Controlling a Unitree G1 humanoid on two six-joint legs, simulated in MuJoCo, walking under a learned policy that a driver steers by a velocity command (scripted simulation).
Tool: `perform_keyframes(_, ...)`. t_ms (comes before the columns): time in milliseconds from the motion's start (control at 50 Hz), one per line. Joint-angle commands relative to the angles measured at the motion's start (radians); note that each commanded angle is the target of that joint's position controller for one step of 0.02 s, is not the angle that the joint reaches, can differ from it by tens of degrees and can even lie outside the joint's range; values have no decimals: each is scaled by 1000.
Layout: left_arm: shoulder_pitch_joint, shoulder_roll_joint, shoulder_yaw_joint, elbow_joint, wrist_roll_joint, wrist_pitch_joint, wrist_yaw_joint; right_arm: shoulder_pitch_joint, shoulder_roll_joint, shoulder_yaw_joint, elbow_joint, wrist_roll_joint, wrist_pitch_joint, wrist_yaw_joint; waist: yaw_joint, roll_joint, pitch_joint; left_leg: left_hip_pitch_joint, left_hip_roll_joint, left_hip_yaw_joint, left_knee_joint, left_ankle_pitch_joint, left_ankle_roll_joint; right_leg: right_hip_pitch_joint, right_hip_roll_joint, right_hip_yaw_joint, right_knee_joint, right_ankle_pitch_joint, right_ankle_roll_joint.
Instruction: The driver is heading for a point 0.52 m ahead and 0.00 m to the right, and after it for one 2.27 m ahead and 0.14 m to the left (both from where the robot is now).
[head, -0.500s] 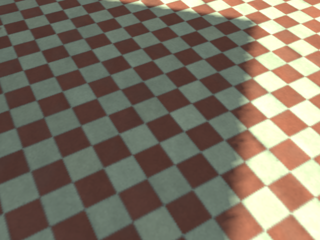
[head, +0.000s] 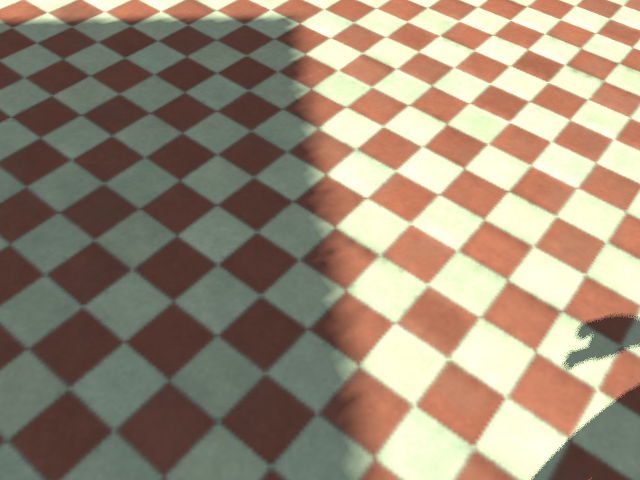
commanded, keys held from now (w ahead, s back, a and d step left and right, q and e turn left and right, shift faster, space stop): w+e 0.28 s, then w+q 0.02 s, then q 0.70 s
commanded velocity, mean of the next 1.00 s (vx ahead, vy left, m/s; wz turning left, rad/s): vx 0.21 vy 0.00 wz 0.00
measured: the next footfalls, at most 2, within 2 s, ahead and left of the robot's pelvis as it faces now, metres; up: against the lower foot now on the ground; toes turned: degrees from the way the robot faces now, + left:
right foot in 0.34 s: +0.19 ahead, -0.21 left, +0.00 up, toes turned -15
left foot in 0.86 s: +0.36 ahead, -0.04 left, +0.00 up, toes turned +2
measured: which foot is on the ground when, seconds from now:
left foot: down 0.00-0.34, up 0.36-0.84, down 0.86-1.00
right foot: up 0.00-0.32, down 0.34-0.88, up 0.90-1.00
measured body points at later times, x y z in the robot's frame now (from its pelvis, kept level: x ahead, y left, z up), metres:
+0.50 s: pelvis +0.15 -0.12 -0.01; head +0.19 -0.15 +0.44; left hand +0.35 +0.11 -0.10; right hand +0.18 -0.42 -0.14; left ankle +0.14 +0.05 -0.66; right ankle +0.15 -0.20 -0.75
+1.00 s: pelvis +0.28 -0.13 -0.01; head +0.33 -0.12 +0.43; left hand +0.43 +0.15 -0.12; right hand +0.44 -0.41 -0.10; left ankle +0.32 -0.04 -0.75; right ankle +0.22 -0.27 -0.66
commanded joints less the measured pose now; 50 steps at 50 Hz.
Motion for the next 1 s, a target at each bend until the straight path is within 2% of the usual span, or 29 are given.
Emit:
perform_keyframes(20,-127,48,4,-116,1,-33,-12,33,-175,-50,-44,4,-25,-5,-45,132,24,211,289,-272,-225,-179,137,-250,-42,16,-81,45,12)
perform_keyframes(160,-182,3,-19,-167,-4,-46,-45,56,-211,-74,-11,17,-35,18,-58,134,74,169,315,-91,-242,-65,136,-168,-76,-54,-293,91,-27)
perform_keyframes(260,-204,9,-23,-191,-4,-43,-67,58,-234,-86,17,42,-26,37,-46,140,83,160,332,8,-180,17,108,-47,-57,-124,-395,21,-100)
perform_keyframes(280,-177,19,-17,-189,-3,-41,-69,43,-245,-88,18,47,-22,38,-19,142,69,148,332,31,-130,115,96,17,-33,-149,-420,1,-121)
perform_keyframes(300,-100,24,-8,-168,2,-43,-67,29,-249,-85,24,55,-19,39,37,129,31,90,316,67,-24,296,80,175,15,-179,-487,18,-149)
perform_keyframes(320,52,72,23,-121,4,-43,-58,37,-220,-69,33,56,-19,41,117,81,-54,9,262,127,197,511,47,428,72,-184,-554,88,-184)
perform_keyframes(340,232,144,50,-78,6,-38,-39,39,-169,-42,21,27,-26,42,194,-7,-165,-196,201,145,490,308,-18,720,-13,-26,-575,152,-221)
perform_keyframes(360,201,274,54,-99,26,-49,-20,74,-50,-2,-42,-15,-40,41,92,-293,-232,-550,44,74,853,-408,-100,883,-324,506,-684,234,-364)
perform_keyframes(380,172,204,34,-129,31,-70,-27,49,-158,-22,-12,33,-54,40,144,-117,-308,-568,29,-134,983,-401,-105,818,-415,604,-761,374,-431)
perform_keyframes(400,140,145,13,-110,34,-82,-34,5,-196,-34,-16,62,-50,40,130,-92,-205,-588,63,-144,998,-333,-97,733,-382,389,-736,570,-404)
perform_keyframes(420,107,98,0,-92,25,-90,-38,4,-190,-32,-3,50,-45,37,93,-74,-144,-565,104,-141,937,-274,-81,642,-313,231,-719,634,-354)
perform_keyframes(440,51,66,-7,-88,20,-93,-39,4,-184,-34,16,33,-37,32,63,-59,-107,-527,126,-152,875,-211,-76,558,-265,145,-733,623,-313)
perform_keyframes(480,-11,40,-15,-83,32,-105,-32,65,-167,-37,54,35,-8,32,11,-75,-85,-405,109,-162,838,-98,-77,435,-224,28,-788,719,-276)
perform_keyframes(520,-35,40,-14,-69,48,-120,-18,90,-134,-34,67,35,11,29,-13,-45,-79,-367,83,-175,786,-28,-91,400,-219,-48,-822,804,-272)
perform_keyframes(540,-49,37,-15,-62,51,-123,-10,76,-122,-32,62,31,15,25,-16,-44,-64,-371,77,-179,740,10,-95,393,-213,-82,-834,814,-266)
perform_keyframes(580,-68,37,-16,-51,45,-114,10,22,-103,-26,35,25,17,27,-9,-56,-38,-390,74,-161,620,91,-100,411,-194,-145,-843,809,-240)
perform_keyframes(640,-48,59,-10,-35,37,-88,32,-62,-80,-16,-7,26,22,46,29,-55,-24,-395,81,-124,480,149,-102,465,-199,-187,-840,782,-225)
perform_keyframes(740,-19,94,4,-16,25,-41,32,-133,-88,-18,-74,25,36,79,58,-26,-4,-428,78,-77,377,52,-71,564,-257,-190,-766,778,-257)
perform_keyframes(800,-31,110,10,-26,10,-19,34,-131,-100,-27,-106,28,41,93,47,-41,-18,-387,36,-29,324,-52,-32,585,-266,-193,-647,884,-245)
perform_keyframes(820,-36,112,11,-31,4,-17,37,-107,-111,-34,-110,30,40,94,31,-44,-40,-336,8,-9,279,-51,-10,585,-254,-204,-575,950,-229)
perform_keyframes(840,-45,107,9,-34,-2,-17,40,-45,-126,-44,-102,28,36,88,-10,-29,-77,-230,-26,4,183,40,21,559,-219,-237,-455,972,-194)
perform_keyframes(860,-32,97,6,-34,2,-26,38,50,-180,-64,-91,21,31,69,-61,33,-139,-28,-1,-83,82,340,77,439,-152,-263,-266,841,-127)
perform_keyframes(880,-17,30,-14,-77,54,-42,25,84,-315,-94,-104,8,33,41,-28,292,-229,260,253,-426,148,946,232,103,-5,-270,71,60,-44)
perform_keyframes(900,-23,34,-23,-87,60,-58,7,69,-299,-79,-126,-16,26,44,-30,297,-384,356,407,-723,83,914,428,-59,129,-48,296,-415,-12)
perform_keyframes(920,-67,86,-8,-79,27,-61,-6,16,-246,-67,-139,2,24,49,-51,150,-334,302,365,-600,61,787,377,-97,55,47,318,-375,-22)
perform_keyframes(940,-90,78,-9,-89,15,-56,-6,-46,-207,-57,-137,22,22,46,-17,91,-224,208,302,-497,54,645,304,-123,22,39,250,-303,-30)
perform_keyframes(960,-86,64,-10,-78,23,-47,4,-95,-179,-50,-141,38,28,45,14,27,-139,100,251,-436,32,530,244,-114,-1,22,145,-255,-25)
perform_keyframes(980,-80,67,-7,-78,32,-37,13,-134,-174,-47,-147,41,35,39,39,46,-98,9,211,-399,12,459,214,-60,-8,10,48,-209,-16)
perform_keyframes(1000,-63,45,-12,-72,32,-30,12,-149,-188,-52,-154,28,42,34,54,91,-89,-57,175,-371,1,458,205,5,14,-16,-11,-177,-2)
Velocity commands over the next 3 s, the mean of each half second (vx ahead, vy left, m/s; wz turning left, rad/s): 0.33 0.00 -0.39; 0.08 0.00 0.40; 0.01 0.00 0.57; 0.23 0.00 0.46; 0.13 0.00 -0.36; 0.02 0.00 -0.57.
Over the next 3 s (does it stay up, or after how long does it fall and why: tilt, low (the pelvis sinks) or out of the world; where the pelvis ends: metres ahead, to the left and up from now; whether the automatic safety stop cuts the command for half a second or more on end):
stays up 0.52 -0.01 -0.02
